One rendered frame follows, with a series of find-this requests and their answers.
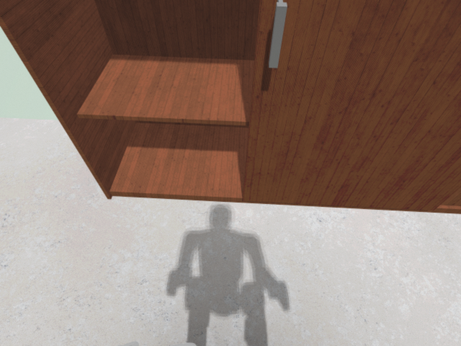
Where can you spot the wardrobe door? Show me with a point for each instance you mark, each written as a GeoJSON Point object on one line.
{"type": "Point", "coordinates": [454, 199]}
{"type": "Point", "coordinates": [364, 109]}

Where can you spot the handle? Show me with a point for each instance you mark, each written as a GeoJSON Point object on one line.
{"type": "Point", "coordinates": [278, 29]}

